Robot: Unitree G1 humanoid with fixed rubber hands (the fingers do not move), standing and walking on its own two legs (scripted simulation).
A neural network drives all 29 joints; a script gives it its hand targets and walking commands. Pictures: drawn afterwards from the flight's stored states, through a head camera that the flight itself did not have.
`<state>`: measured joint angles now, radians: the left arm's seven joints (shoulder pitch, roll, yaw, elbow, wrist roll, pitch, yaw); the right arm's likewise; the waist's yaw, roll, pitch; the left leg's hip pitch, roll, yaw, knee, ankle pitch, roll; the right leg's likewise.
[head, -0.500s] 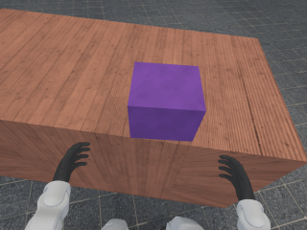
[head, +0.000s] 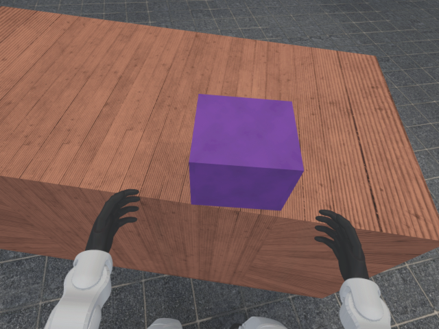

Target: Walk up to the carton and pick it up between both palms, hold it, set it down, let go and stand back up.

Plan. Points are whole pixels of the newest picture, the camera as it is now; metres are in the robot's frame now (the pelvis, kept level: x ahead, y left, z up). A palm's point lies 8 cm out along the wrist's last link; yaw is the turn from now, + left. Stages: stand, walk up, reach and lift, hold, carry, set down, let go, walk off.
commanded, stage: reach and lift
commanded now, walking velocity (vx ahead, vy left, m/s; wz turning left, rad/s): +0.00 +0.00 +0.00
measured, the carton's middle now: (240, 153) +0.43 -0.02 +0.03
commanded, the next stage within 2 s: none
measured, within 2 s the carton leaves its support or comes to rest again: neither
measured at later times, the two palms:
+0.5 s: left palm (116, 190) +0.29 +0.19 +0.08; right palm (346, 222) +0.27 -0.19 +0.06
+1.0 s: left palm (120, 130) +0.37 +0.19 +0.14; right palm (336, 163) +0.36 -0.17 +0.11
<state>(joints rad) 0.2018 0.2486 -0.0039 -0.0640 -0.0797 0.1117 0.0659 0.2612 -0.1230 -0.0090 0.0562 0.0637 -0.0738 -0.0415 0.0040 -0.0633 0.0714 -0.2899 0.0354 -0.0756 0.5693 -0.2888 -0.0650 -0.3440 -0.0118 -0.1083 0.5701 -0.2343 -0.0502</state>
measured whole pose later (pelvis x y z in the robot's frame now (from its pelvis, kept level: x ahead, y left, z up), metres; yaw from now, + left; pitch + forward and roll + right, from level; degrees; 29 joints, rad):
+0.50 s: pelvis +0.00 +0.00 +0.00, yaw +0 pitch +1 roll +0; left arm -0.07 0.25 -0.02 -0.06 -0.10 0.34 0.08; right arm 0.04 -0.12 -0.01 0.02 0.09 0.13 -0.11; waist 0.00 -0.03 0.02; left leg -0.29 0.04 -0.08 0.54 -0.28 -0.06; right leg -0.34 -0.01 -0.11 0.56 -0.23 -0.05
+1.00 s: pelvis +0.01 +0.00 +0.00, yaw +0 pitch +2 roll +0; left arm -0.44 0.25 0.05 0.05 -0.10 0.56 0.08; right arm -0.33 -0.16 -0.01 0.16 0.16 0.28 -0.17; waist 0.00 -0.03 0.02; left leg -0.29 0.04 -0.07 0.52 -0.27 -0.06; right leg -0.34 -0.01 -0.11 0.53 -0.23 -0.04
